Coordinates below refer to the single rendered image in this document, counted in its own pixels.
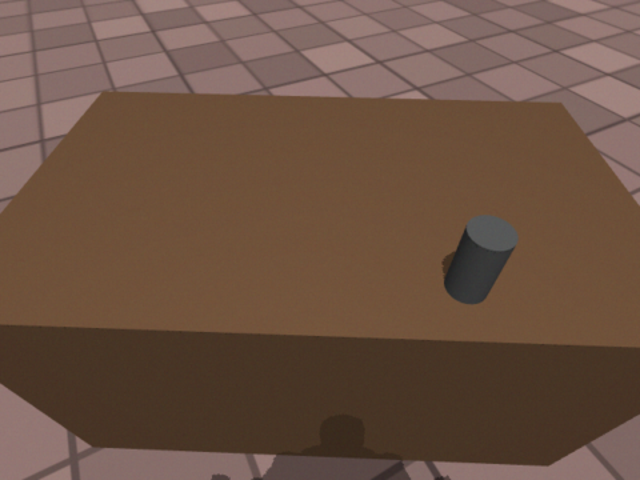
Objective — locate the can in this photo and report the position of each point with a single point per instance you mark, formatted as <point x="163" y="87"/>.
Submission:
<point x="484" y="248"/>

